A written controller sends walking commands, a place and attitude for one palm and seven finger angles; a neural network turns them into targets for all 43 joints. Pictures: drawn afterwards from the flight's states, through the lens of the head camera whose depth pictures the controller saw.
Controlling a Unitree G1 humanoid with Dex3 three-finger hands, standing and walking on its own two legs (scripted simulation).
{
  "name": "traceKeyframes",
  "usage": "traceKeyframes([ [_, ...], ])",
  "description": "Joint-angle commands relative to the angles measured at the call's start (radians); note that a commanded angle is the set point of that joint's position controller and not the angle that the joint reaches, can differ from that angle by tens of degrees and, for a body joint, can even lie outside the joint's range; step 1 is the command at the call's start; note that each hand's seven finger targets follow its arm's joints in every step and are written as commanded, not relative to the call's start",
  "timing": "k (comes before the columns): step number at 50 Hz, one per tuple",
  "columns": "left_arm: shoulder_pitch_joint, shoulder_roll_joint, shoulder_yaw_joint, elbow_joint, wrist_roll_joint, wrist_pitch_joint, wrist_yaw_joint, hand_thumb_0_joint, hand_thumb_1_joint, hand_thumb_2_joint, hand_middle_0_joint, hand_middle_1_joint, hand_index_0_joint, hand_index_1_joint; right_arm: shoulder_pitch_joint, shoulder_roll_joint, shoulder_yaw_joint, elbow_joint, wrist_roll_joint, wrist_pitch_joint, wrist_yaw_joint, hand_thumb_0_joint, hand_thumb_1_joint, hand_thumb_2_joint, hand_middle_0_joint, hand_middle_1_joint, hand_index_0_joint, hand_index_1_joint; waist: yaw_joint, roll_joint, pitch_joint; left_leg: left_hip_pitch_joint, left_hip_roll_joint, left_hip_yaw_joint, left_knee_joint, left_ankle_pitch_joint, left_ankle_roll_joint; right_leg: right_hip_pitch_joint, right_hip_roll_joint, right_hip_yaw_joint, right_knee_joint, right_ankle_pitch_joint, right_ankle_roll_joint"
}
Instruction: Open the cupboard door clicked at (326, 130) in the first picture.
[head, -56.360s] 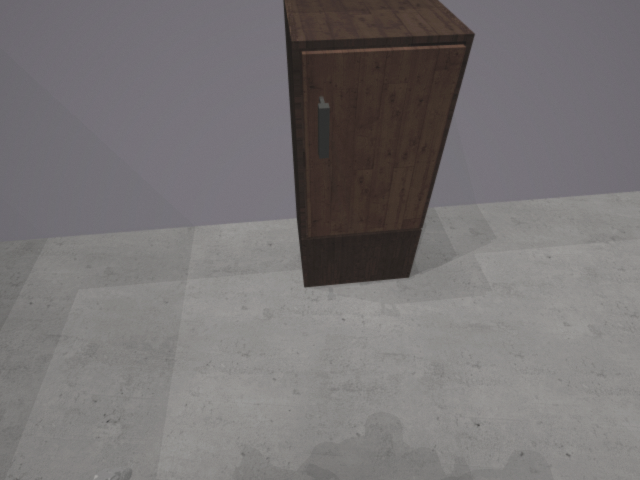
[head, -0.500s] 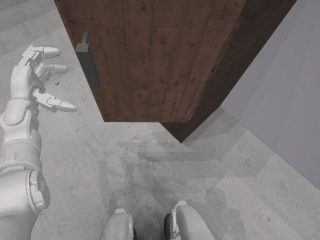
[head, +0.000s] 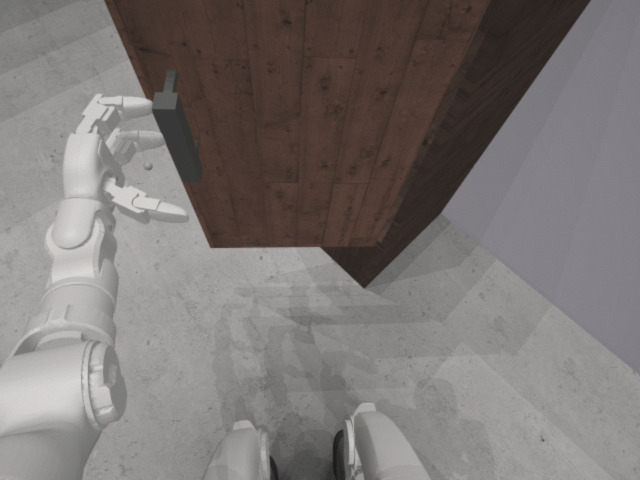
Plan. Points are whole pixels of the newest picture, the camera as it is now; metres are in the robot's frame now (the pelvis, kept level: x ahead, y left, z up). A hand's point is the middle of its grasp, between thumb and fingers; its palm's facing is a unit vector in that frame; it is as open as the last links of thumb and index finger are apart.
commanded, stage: slide the fingers in behind the handle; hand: left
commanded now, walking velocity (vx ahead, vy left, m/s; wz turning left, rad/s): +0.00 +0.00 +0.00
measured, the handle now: (182, 129) +0.54 +0.15 +0.05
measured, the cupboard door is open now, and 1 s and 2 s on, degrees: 48 48 48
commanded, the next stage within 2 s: close the thumb around the handle in 1.18 s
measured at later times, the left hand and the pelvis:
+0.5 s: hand (179, 165) +0.48 +0.15 +0.05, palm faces -0.01 -1.00 -0.03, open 14.0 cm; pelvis +0.00 -0.01 +0.00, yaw +1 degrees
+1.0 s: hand (189, 166) +0.49 +0.14 +0.05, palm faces +0.01 -1.00 -0.03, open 14.0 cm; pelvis +0.00 -0.02 +0.00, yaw +0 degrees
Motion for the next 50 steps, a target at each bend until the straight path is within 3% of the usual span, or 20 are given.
traceKeyframes([
  [1, -0.404, 0.219, 0.017, -0.196, -0.006, -0.065, 0.021, 0.0, -0.5, 0.3, -0.3, -1.2, -0.3, -1.2, 0.15, -0.177, -0.066, -0.047, 0.003, -0.016, -0.011, 0.0, -0.9, -0.9, 0.2, 0.3, 0.2, 0.3, -0.013, 0.071, -0.47, 0.306, -0.018, -0.098, -0.142, 0.416, -0.036, 0.244, 0.039, 0.032, -0.09, 0.261, -0.01],
  [3, -0.409, 0.223, 0.021, -0.23, -0.007, -0.074, 0.024, 0.0, -0.5, 0.3, -0.3, -1.2, -0.3, -1.2, 0.155, -0.177, -0.068, -0.049, 0.0, -0.016, -0.009, 0.0, -0.9, -0.9, 0.2, 0.3, 0.2, 0.3, -0.004, 0.111, -0.52, 0.354, -0.017, -0.103, -0.139, 0.473, -0.042, 0.247, 0.039, 0.029, -0.083, 0.287, -0.013],
  [5, -0.372, 0.187, 0.006, -0.256, -0.016, -0.073, 0.027, 0.0, -0.5, 0.3, -0.3, -1.2, -0.3, -1.2, 0.154, -0.17, -0.072, -0.051, 0.001, -0.015, -0.006, 0.0, -0.9, -0.9, 0.2, 0.3, 0.2, 0.3, -0.001, 0.104, -0.546, 0.378, -0.016, -0.095, -0.133, 0.526, -0.043, 0.268, 0.04, 0.033, -0.088, 0.332, -0.01],
  [8, -0.337, 0.167, -0.005, -0.249, -0.021, -0.065, 0.031, 0.0, -0.5, 0.3, -0.3, -1.2, -0.3, -1.2, 0.156, -0.166, -0.072, -0.052, 0.005, -0.012, -0.004, 0.0, -0.9, -0.9, 0.2, 0.3, 0.2, 0.3, -0.003, 0.066, -0.52, 0.35, -0.016, -0.09, -0.138, 0.527, -0.038, 0.292, 0.041, 0.033, -0.091, 0.356, -0.009],
  [11, -0.336, 0.152, -0.011, -0.216, -0.015, -0.052, 0.046, 0.0, -0.5, 0.3, -0.3, -1.2, -0.3, -1.2, 0.148, -0.164, -0.073, -0.049, 0.008, -0.009, -0.004, 0.0, -0.9, -0.9, 0.2, 0.3, 0.2, 0.3, -0.009, 0.037, -0.449, 0.287, -0.022, -0.078, -0.148, 0.436, -0.031, 0.291, 0.037, 0.038, -0.104, 0.314, -0.006],
  [14, -0.374, 0.16, -0.003, -0.209, -0.008, -0.063, 0.062, 0.0, -0.5, 0.3, -0.3, -1.2, -0.3, -1.2, 0.148, -0.163, -0.073, -0.045, 0.005, -0.013, -0.006, 0.0, -0.9, -0.9, 0.2, 0.3, 0.2, 0.3, -0.011, 0.035, -0.438, 0.273, -0.026, -0.074, -0.148, 0.403, -0.028, 0.29, 0.035, 0.044, -0.107, 0.299, -0.007],
  [18, -0.412, 0.156, -0.015, -0.25, 0.003, -0.097, 0.076, 0.0, -0.5, 0.3, -0.3, -1.2, -0.3, -1.2, 0.144, -0.159, -0.072, -0.042, -0.001, -0.023, -0.005, 0.0, -0.9, -0.9, 0.2, 0.3, 0.2, 0.3, -0.008, 0.083, -0.49, 0.302, -0.029, -0.077, -0.137, 0.425, -0.032, 0.291, 0.034, 0.049, -0.09, 0.314, -0.01],
  [23, -0.428, 0.108, -0.054, -0.202, 0.008, -0.092, 0.083, 0.0, -0.5, 0.3, -0.3, -1.2, -0.3, -1.2, 0.142, -0.159, -0.072, -0.033, 0.0, -0.026, -0.003, 0.0, -0.9, -0.9, 0.2, 0.3, 0.2, 0.3, -0.029, 0.055, -0.465, 0.281, -0.028, -0.078, -0.135, 0.388, -0.029, 0.272, 0.033, 0.048, -0.093, 0.292, -0.007],
  [25, -0.417, 0.139, -0.021, -0.196, 0.008, -0.081, 0.09, 0.0, -0.5, 0.3, -0.3, -1.2, -0.3, -1.2, 0.146, -0.164, -0.075, -0.038, 0.0, -0.025, -0.003, 0.0, -0.9, -0.9, 0.2, 0.3, 0.2, 0.3, -0.021, 0.03, -0.478, 0.264, -0.03, -0.073, -0.135, 0.38, -0.025, 0.297, 0.032, 0.052, -0.095, 0.298, -0.006],
  [27, -0.401, 0.129, -0.027, -0.205, 0.003, -0.077, 0.092, 0.0, -0.5, 0.3, -0.3, -1.2, -0.3, -1.2, 0.145, -0.159, -0.073, -0.051, 0.0, -0.025, -0.003, 0.0, -0.9, -0.9, 0.2, 0.3, 0.2, 0.3, -0.012, 0.04, -0.502, 0.258, -0.036, -0.066, -0.133, 0.398, -0.022, 0.328, 0.032, 0.058, -0.092, 0.329, -0.008],
  [28, -0.398, 0.14, -0.011, -0.204, 0.003, -0.077, 0.094, 0.0, -0.5, 0.3, -0.3, -1.2, -0.3, -1.2, 0.142, -0.158, -0.073, -0.047, 0.0, -0.026, -0.002, 0.0, -0.9, -0.9, 0.2, 0.3, 0.2, 0.3, -0.008, 0.054, -0.507, 0.253, -0.036, -0.061, -0.129, 0.398, -0.024, 0.331, 0.03, 0.061, -0.092, 0.335, -0.006],
  [29, -0.394, 0.17, 0.011, -0.2, 0.006, -0.078, 0.099, 0.0, -0.5, 0.3, -0.3, -1.2, -0.3, -1.2, 0.142, -0.16, -0.072, -0.045, 0.0, -0.024, -0.003, 0.0, -0.9, -0.9, 0.2, 0.3, 0.2, 0.3, -0.004, 0.03, -0.497, 0.236, -0.034, -0.061, -0.13, 0.388, -0.024, 0.341, 0.03, 0.063, -0.091, 0.331, -0.005],
  [34, -0.402, 0.072, -0.065, -0.261, 0.009, -0.099, 0.11, 0.0, -0.5, 0.3, -0.3, -1.2, -0.3, -1.2, 0.136, -0.147, -0.076, -0.053, -0.001, -0.031, 0.005, 0.0, -0.9, -0.9, 0.2, 0.3, 0.2, 0.3, -0.012, 0.058, -0.53, 0.291, -0.033, -0.063, -0.131, 0.415, -0.027, 0.327, 0.033, 0.058, -0.092, 0.345, -0.006],
  [37, -0.381, 0.1, -0.035, -0.217, 0.004, -0.09, 0.12, 0.0, -0.5, 0.3, -0.3, -1.2, -0.3, -1.2, 0.147, -0.153, -0.076, -0.047, 0.0, -0.032, 0.001, 0.0, -0.9, -0.9, 0.2, 0.3, 0.2, 0.3, -0.016, -0.011, -0.482, 0.221, -0.037, -0.055, -0.133, 0.372, -0.018, 0.362, 0.033, 0.066, -0.101, 0.342, -0.004],
  [39, -0.402, 0.081, -0.052, -0.184, 0.01, -0.077, 0.12, 0.0, -0.5, 0.3, -0.3, -1.2, -0.3, -1.2, 0.141, -0.151, -0.074, -0.039, 0.002, -0.032, 0.002, 0.0, -0.9, -0.9, 0.2, 0.3, 0.2, 0.3, -0.027, -0.008, -0.441, 0.193, -0.038, -0.05, -0.138, 0.323, -0.019, 0.34, 0.03, 0.069, -0.11, 0.304, -0.001],
  [41, -0.389, 0.131, -0.016, -0.178, 0.02, -0.075, 0.124, 0.0, -0.5, 0.3, -0.3, -1.2, -0.3, -1.2, 0.142, -0.155, -0.074, -0.044, 0.002, -0.032, 0.0, 0.0, -0.9, -0.9, 0.2, 0.3, 0.2, 0.3, -0.011, -0.003, -0.442, 0.167, -0.043, -0.044, -0.139, 0.301, -0.018, 0.36, 0.027, 0.079, -0.112, 0.29, -0.003],
  [44, -0.422, 0.16, -0.002, -0.207, 0.025, -0.091, 0.12, 0.0, -0.5, 0.3, -0.3, -1.2, -0.3, -1.2, 0.14, -0.152, -0.07, -0.047, -0.001, -0.035, -0.002, 0.0, -0.9, -0.9, 0.2, 0.3, 0.2, 0.3, -0.005, 0.028, -0.484, 0.186, -0.043, -0.047, -0.131, 0.329, -0.018, 0.367, 0.027, 0.082, -0.099, 0.313, -0.005],
  [46, -0.42, 0.145, -0.01, -0.208, 0.021, -0.098, 0.116, 0.0, -0.5, 0.3, -0.3, -1.2, -0.3, -1.2, 0.136, -0.151, -0.069, -0.051, -0.001, -0.039, -0.002, 0.0, -0.9, -0.9, 0.2, 0.3, 0.2, 0.3, -0.009, 0.021, -0.488, 0.19, -0.042, -0.048, -0.129, 0.328, -0.018, 0.363, 0.028, 0.08, -0.097, 0.311, -0.005],
  [49, -0.467, 0.088, -0.063, -0.213, 0.015, -0.105, 0.105, 0.0, -0.5, 0.3, -0.3, -1.2, -0.3, -1.2, 0.137, -0.148, -0.07, -0.042, -0.002, -0.044, 0.0, 0.0, -0.9, -0.9, 0.2, 0.3, 0.2, 0.3, -0.028, 0.074, -0.49, 0.24, -0.038, -0.057, -0.127, 0.346, -0.022, 0.312, 0.03, 0.071, -0.095, 0.302, -0.006],
  [50, -0.45, 0.112, -0.041, -0.204, 0.013, -0.102, 0.106, 0.0, -0.5, 0.3, -0.3, -1.2, -0.3, -1.2, 0.143, -0.157, -0.074, -0.038, -0.002, -0.043, -0.001, 0.0, -0.9, -0.9, 0.2, 0.3, 0.2, 0.3, -0.023, 0.039, -0.502, 0.242, -0.036, -0.061, -0.124, 0.344, -0.022, 0.315, 0.03, 0.068, -0.095, 0.295, -0.006],
])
